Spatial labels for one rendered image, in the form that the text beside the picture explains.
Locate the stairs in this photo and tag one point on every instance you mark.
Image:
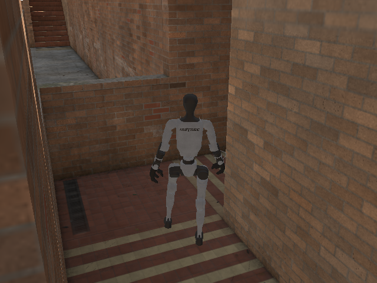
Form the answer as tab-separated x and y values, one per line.
48	22

